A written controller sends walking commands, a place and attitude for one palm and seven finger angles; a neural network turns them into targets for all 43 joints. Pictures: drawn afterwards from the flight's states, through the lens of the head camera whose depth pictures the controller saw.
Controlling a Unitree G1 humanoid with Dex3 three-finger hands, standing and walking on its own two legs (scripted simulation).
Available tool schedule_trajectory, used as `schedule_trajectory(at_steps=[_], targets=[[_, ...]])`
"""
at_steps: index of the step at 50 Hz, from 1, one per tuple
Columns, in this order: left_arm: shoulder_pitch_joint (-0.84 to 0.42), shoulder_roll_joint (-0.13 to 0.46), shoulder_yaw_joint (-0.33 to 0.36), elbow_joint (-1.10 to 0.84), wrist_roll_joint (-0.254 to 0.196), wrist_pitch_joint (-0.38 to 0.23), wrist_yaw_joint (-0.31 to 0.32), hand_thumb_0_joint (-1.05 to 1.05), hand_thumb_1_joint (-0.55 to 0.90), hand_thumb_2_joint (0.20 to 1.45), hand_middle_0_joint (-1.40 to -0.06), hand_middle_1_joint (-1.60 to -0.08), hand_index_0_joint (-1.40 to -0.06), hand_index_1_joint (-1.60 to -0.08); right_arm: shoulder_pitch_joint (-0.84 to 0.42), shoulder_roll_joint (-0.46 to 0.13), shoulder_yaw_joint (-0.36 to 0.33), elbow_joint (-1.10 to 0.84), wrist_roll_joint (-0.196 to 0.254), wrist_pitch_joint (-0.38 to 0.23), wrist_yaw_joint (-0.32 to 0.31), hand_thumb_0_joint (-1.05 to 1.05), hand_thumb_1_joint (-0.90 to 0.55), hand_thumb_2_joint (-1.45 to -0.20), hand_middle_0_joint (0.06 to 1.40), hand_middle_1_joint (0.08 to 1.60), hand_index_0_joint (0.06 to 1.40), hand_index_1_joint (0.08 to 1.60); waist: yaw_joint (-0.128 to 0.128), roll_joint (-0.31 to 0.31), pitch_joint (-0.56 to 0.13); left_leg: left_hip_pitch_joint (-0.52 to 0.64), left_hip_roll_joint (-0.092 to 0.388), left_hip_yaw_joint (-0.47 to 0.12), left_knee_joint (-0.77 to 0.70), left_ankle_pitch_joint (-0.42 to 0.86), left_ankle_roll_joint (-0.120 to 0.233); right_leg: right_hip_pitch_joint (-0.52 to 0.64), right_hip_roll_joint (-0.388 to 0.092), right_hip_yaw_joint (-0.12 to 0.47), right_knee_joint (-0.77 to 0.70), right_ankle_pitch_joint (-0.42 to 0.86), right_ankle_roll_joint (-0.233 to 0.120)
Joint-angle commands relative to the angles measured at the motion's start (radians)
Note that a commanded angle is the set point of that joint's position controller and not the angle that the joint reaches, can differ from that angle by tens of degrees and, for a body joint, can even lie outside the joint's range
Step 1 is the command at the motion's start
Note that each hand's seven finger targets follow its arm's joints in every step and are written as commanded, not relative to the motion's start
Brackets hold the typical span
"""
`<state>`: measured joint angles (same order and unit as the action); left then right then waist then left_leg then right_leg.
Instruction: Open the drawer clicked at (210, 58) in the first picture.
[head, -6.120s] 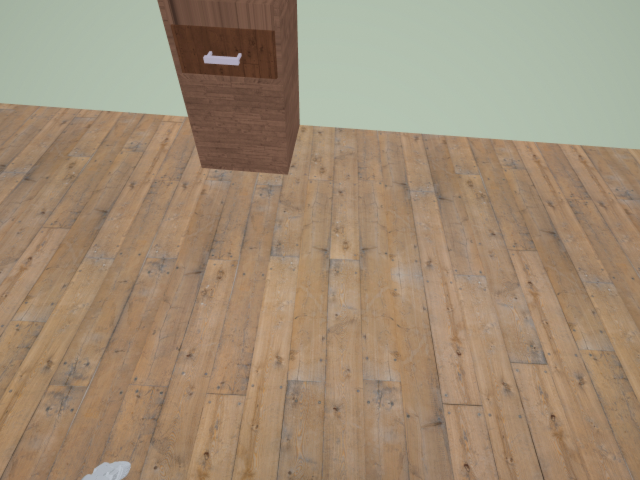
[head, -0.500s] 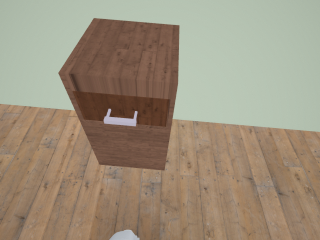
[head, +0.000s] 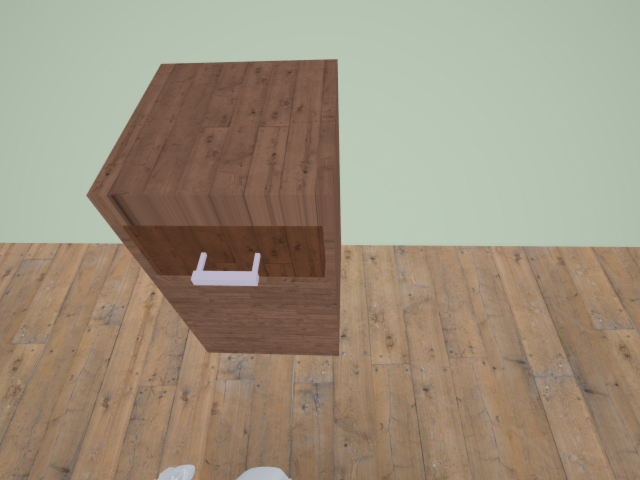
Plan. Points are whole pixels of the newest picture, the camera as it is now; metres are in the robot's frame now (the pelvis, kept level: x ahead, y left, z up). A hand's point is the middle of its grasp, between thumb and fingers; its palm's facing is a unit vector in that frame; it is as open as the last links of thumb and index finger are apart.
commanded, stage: come to a stop and stand still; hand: left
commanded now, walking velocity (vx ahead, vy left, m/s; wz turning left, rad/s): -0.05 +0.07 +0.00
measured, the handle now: (227, 268) +0.51 +0.23 -0.19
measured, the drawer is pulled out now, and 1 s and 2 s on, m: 0.00 0.00 0.00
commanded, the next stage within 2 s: look again from close up in 0.92 s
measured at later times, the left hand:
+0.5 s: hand out of the picture -0.05 +0.22 -0.17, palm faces +0.02 -0.97 -0.23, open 7.4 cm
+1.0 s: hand out of the picture -0.05 +0.19 -0.17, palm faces +0.01 -0.98 -0.17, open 7.3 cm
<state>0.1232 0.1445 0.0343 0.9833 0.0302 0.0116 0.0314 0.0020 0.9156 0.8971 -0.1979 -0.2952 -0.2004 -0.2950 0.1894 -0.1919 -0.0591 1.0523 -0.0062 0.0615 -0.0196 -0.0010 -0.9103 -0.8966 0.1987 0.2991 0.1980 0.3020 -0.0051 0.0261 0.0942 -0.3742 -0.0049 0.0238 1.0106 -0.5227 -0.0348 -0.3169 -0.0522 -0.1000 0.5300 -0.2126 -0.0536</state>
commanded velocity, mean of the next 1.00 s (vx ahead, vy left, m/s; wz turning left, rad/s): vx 0.00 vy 0.00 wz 0.00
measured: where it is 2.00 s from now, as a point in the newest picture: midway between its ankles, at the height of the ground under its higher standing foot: outside the picture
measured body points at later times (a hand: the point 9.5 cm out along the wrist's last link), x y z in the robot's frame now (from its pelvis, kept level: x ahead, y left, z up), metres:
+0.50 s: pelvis -0.04 +0.04 +0.00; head -0.02 +0.03 +0.45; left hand -0.05 +0.27 -0.15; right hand +0.00 -0.19 -0.16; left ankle -0.06 +0.16 -0.74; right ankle -0.06 -0.07 -0.74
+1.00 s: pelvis -0.05 +0.03 +0.01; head -0.03 +0.02 +0.45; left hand -0.05 +0.24 -0.16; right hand -0.09 -0.18 -0.16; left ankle -0.06 +0.16 -0.74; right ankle -0.06 -0.07 -0.74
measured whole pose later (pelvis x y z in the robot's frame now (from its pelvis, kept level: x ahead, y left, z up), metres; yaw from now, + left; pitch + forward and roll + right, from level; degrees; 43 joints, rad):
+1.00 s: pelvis -0.05 +0.03 +0.01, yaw -1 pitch +0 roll +0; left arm 0.28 0.13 0.00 1.14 0.01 0.00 0.03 0.01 0.92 0.90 -0.20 -0.30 -0.20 -0.29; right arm 0.32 -0.13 0.01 1.16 -0.01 0.00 -0.03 0.00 -0.90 -0.90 0.20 0.30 0.20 0.30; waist -0.01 0.00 0.03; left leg -0.17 0.05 0.05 0.41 -0.23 -0.03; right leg -0.18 0.01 -0.03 0.42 -0.24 -0.03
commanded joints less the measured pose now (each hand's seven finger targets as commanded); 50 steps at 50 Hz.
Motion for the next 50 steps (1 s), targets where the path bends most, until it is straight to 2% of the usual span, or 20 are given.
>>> schedule_trajectory(at_steps=[1,5,8,9,10,11,12,13,14,16,18,20,22,23,24,25,30,35,41,50], targets=[[0.079,0.218,0.06,-0.039,0.0,0.0,0.02,0.0,0.9,0.9,-0.2,-0.3,-0.2,-0.3,0.046,-0.047,-0.01,-0.068,-0.002,-0.008,-0.001,0.0,-0.9,-0.9,0.2,0.3,0.2,0.3,0.037,-0.181,-0.191,-0.025,0.016,-0.028,-0.076,0.013,-0.013,0.237,-0.276,0.224,-0.151,0.645,-0.152],[0.072,0.229,0.063,-0.038,0.005,0.005,0.013,0.0,0.9,0.9,-0.2,-0.3,-0.2,-0.3,0.082,-0.044,-0.002,-0.075,-0.001,-0.021,0.002,0.0,-0.9,-0.9,0.2,0.3,0.2,0.3,0.028,-0.199,-0.211,0.053,0.018,0.005,-0.291,0.059,-0.003,0.232,-0.247,0.23,-0.17,0.435,-0.135],[0.047,0.214,0.058,-0.028,-0.008,0.013,0.008,0.0,0.9,0.9,-0.2,-0.3,-0.2,-0.3,0.167,-0.047,0.005,-0.045,-0.003,-0.037,0.0,0.0,-0.9,-0.9,0.2,0.3,0.2,0.3,-0.015,-0.176,-0.2,0.24,0.021,0.036,-0.599,0.281,0.011,0.113,-0.189,0.195,-0.131,0.197,-0.054],[0.048,0.178,0.046,-0.027,-0.014,0.018,0.004,0.0,0.9,0.9,-0.2,-0.3,-0.2,-0.3,0.162,-0.07,0.006,-0.049,-0.006,-0.043,0.002,0.0,-0.9,-0.9,0.2,0.3,0.2,0.3,-0.012,-0.08,-0.167,0.273,0.078,-0.028,-0.667,0.29,0.029,0.025,-0.125,0.153,-0.079,0.027,-0.009],[0.06,0.127,0.037,-0.041,-0.019,0.023,-0.003,0.0,0.9,0.9,-0.2,-0.3,-0.2,-0.3,0.127,-0.129,-0.003,-0.071,-0.018,-0.047,0.001,0.0,-0.9,-0.9,0.2,0.3,0.2,0.3,0.006,0.12,-0.113,0.19,0.224,-0.203,-0.751,0.282,0.088,-0.045,-0.029,0.081,-0.002,-0.114,0.042],[0.044,0.11,0.031,-0.048,-0.017,0.023,-0.007,0.0,0.9,0.9,-0.2,-0.3,-0.2,-0.3,0.064,-0.167,0.0,-0.101,-0.023,-0.043,0.0,0.0,-0.9,-0.9,0.2,0.3,0.2,0.3,0.018,0.168,-0.055,0.028,0.313,-0.27,-0.811,0.234,0.142,-0.011,0.006,0.039,0.089,-0.159,0.06],[0.025,0.115,0.031,-0.034,-0.01,0.033,-0.007,0.0,0.9,0.9,-0.2,-0.3,-0.2,-0.3,0.011,-0.15,0.004,-0.105,-0.023,-0.047,-0.005,0.0,-0.9,-0.9,0.2,0.3,0.2,0.3,0.013,0.219,-0.02,-0.051,0.308,-0.288,-0.879,0.142,0.165,0.009,0.015,0.068,0.196,-0.206,0.063],[0.034,0.12,0.033,-0.02,-0.007,0.04,-0.009,0.0,0.9,0.9,-0.2,-0.3,-0.2,-0.3,-0.017,-0.141,0.01,-0.105,-0.022,-0.047,-0.012,0.0,-0.9,-0.9,0.2,0.3,0.2,0.3,0.025,0.234,0.007,-0.078,0.278,-0.251,-0.883,0.133,0.167,0.009,0.017,0.101,0.274,-0.202,0.057],[0.073,0.12,0.032,-0.001,-0.006,0.038,-0.012,0.0,0.9,0.9,-0.2,-0.3,-0.2,-0.3,-0.04,-0.126,0.016,-0.099,-0.02,-0.049,-0.016,0.0,-0.9,-0.9,0.2,0.3,0.2,0.3,0.046,0.212,0.004,-0.038,0.257,-0.201,-0.852,0.19,0.165,-0.016,0.016,0.11,0.312,-0.191,0.051],[0.122,0.106,0.021,0.03,-0.01,0.025,-0.014,0.0,0.9,0.9,-0.2,-0.3,-0.2,-0.3,-0.033,-0.121,0.019,-0.086,-0.017,-0.052,-0.017,0.0,-0.9,-0.9,0.2,0.3,0.2,0.3,0.046,0.162,-0.024,0.07,0.224,-0.137,-0.796,0.316,0.166,-0.032,0.019,0.099,0.289,-0.19,0.057],[0.114,0.09,0.005,0.039,-0.014,0.011,-0.013,0.0,0.9,0.9,-0.2,-0.3,-0.2,-0.3,0.026,-0.121,0.017,-0.057,-0.015,-0.057,-0.017,0.0,-0.9,-0.9,0.2,0.3,0.2,0.3,0.018,0.121,-0.053,0.192,0.221,-0.124,-0.742,0.484,0.169,-0.021,0.015,0.076,0.141,-0.188,0.068],[0.147,0.087,-0.004,0.064,-0.018,-0.004,-0.009,0.0,0.9,0.9,-0.2,-0.3,-0.2,-0.3,0.068,-0.113,0.019,-0.03,-0.006,-0.064,-0.019,0.0,-0.9,-0.9,0.2,0.3,0.2,0.3,0.021,0.081,-0.093,0.265,0.198,-0.1,-0.654,0.655,0.144,0.059,0.012,0.072,-0.075,-0.047,0.075],[0.189,0.137,-0.006,0.099,-0.019,-0.023,0.0,0.0,0.9,0.9,-0.2,-0.3,-0.2,-0.3,0.09,-0.075,0.025,-0.017,0.008,-0.074,-0.017,0.0,-0.9,-0.9,0.2,0.3,0.2,0.3,0.004,-0.035,-0.121,0.221,0.123,-0.052,-0.583,0.566,0.071,0.173,-0.075,0.189,-0.17,0.266,0.04],[0.189,0.147,-0.008,0.104,-0.02,-0.026,0.001,0.0,0.9,0.9,-0.2,-0.3,-0.2,-0.3,0.095,-0.063,0.027,-0.014,0.01,-0.075,-0.013,0.0,-0.9,-0.9,0.2,0.3,0.2,0.3,-0.009,-0.029,-0.137,0.239,0.106,-0.041,-0.6,0.502,0.056,0.166,-0.113,0.2,-0.154,0.325,0.023],[0.169,0.148,-0.004,0.111,-0.019,-0.03,0.002,0.0,0.9,0.9,-0.2,-0.3,-0.2,-0.3,0.099,-0.054,0.029,-0.005,0.005,-0.065,-0.012,0.0,-0.9,-0.9,0.2,0.3,0.2,0.3,-0.018,-0.14,-0.145,0.245,0.094,-0.026,-0.588,0.461,0.041,0.157,-0.095,0.206,-0.145,0.325,0.013],[0.163,0.139,-0.007,0.114,-0.022,-0.03,0.003,0.0,0.9,0.9,-0.2,-0.3,-0.2,-0.3,0.102,-0.061,0.031,0.005,0.003,-0.062,-0.014,0.0,-0.9,-0.9,0.2,0.3,0.2,0.3,-0.017,-0.169,-0.138,0.259,0.094,-0.019,-0.597,0.436,0.038,0.139,-0.096,0.205,-0.157,0.305,0.011],[0.169,0.109,-0.016,0.128,-0.024,-0.02,0.004,0.0,0.9,0.9,-0.2,-0.3,-0.2,-0.3,0.108,-0.052,0.045,0.041,0.0,-0.064,-0.014,0.0,-0.9,-0.9,0.2,0.3,0.2,0.3,-0.003,-0.066,-0.041,0.225,0.107,-0.036,-0.662,0.383,0.045,0.092,-0.056,0.184,-0.204,0.077,0.026],[0.188,0.098,-0.017,0.134,-0.024,-0.018,0.005,0.0,0.9,0.9,-0.2,-0.3,-0.2,-0.3,0.127,-0.039,0.049,0.061,-0.004,-0.064,-0.014,0.0,-0.9,-0.9,0.2,0.3,0.2,0.3,0.004,-0.039,-0.007,0.206,0.102,-0.038,-0.678,0.326,0.045,0.073,-0.049,0.184,-0.232,-0.02,0.026],[0.199,0.092,-0.015,0.134,-0.026,-0.018,0.004,0.0,0.9,0.9,-0.2,-0.3,-0.2,-0.3,0.165,-0.023,0.05,0.072,-0.007,-0.064,-0.016,0.0,-0.9,-0.9,0.2,0.3,0.2,0.3,0.005,-0.02,0.003,0.176,0.099,-0.038,-0.683,0.296,0.043,0.075,-0.043,0.183,-0.236,-0.053,0.024],[0.214,0.076,-0.016,0.138,-0.026,-0.024,0.005,0.0,0.9,0.9,-0.2,-0.3,-0.2,-0.3,0.197,-0.014,0.049,0.079,-0.005,-0.072,-0.019,0.0,-0.9,-0.9,0.2,0.3,0.2,0.3,0.004,-0.03,-0.032,0.193,0.111,-0.042,-0.676,0.357,0.046,0.101,-0.039,0.169,-0.208,0.033,0.021]])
